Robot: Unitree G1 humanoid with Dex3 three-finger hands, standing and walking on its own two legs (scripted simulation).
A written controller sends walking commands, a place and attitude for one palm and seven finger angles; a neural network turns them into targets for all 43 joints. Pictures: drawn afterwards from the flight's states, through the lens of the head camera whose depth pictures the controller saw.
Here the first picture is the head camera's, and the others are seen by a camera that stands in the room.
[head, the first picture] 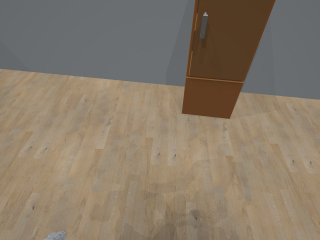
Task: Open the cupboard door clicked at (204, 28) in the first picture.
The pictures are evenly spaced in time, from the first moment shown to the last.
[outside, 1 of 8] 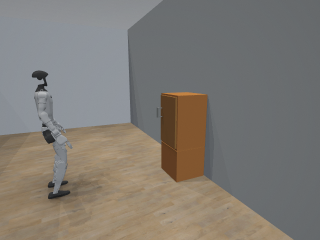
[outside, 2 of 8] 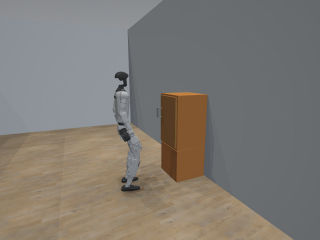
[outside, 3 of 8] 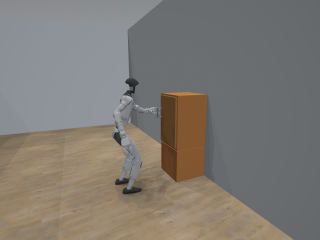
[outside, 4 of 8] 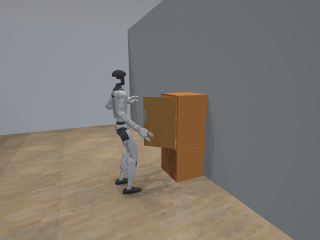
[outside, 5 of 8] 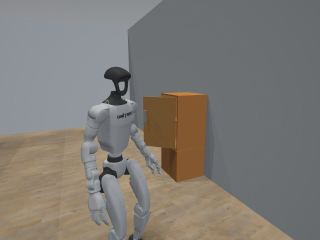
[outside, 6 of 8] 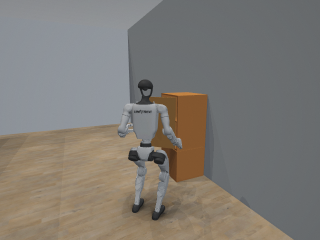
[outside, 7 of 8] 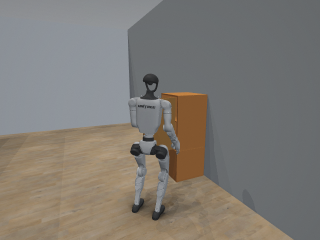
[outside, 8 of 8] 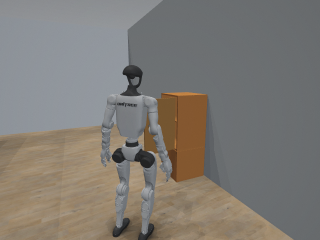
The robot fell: no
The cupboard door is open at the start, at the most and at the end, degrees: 0 98 97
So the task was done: yes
